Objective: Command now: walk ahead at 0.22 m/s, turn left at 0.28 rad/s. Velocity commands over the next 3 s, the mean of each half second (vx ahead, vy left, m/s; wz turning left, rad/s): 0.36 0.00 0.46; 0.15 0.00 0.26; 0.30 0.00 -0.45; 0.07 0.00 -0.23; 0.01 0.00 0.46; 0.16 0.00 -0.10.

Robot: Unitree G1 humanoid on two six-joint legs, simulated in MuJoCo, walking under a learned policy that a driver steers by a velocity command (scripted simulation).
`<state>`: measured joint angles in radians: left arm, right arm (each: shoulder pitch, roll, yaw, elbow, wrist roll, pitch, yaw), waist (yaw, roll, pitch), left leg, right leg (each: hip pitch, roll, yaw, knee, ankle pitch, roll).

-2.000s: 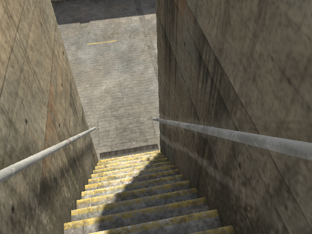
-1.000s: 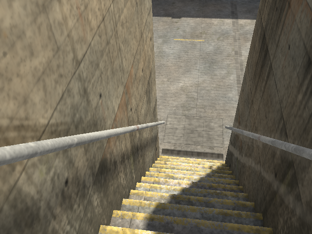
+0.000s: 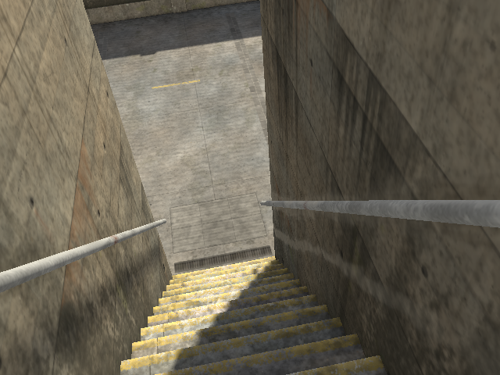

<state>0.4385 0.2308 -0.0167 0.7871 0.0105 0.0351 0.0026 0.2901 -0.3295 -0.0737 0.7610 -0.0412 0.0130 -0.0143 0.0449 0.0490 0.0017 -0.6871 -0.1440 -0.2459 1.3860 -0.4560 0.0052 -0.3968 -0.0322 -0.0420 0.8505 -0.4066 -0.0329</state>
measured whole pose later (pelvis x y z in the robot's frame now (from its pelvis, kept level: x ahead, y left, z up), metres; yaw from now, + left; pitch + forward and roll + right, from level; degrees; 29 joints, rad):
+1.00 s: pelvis +0.25 +0.17 -0.26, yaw +21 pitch -1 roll -3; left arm 0.20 0.18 0.02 0.85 0.05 0.03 0.02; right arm 0.51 -0.12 0.05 0.97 -0.01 -0.04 -0.06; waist -0.07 -0.04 0.01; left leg -0.39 -0.14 -0.06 1.03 -0.60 0.13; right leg -0.88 0.15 0.23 1.30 0.12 0.06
